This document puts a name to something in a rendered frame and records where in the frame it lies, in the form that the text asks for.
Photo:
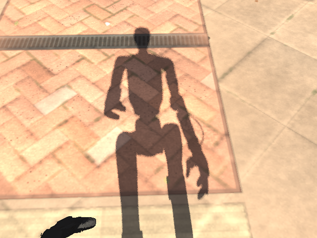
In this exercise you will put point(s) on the robot left hand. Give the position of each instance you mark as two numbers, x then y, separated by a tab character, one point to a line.
68	226

